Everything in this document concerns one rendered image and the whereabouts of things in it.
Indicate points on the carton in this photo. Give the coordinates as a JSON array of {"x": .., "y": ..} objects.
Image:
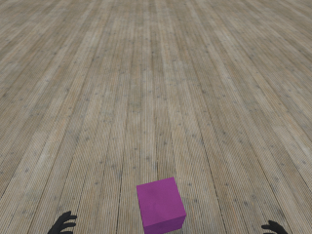
[{"x": 160, "y": 206}]

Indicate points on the left robot hand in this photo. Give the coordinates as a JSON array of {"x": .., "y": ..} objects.
[{"x": 60, "y": 225}]

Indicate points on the right robot hand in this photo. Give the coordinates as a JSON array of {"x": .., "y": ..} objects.
[{"x": 274, "y": 226}]

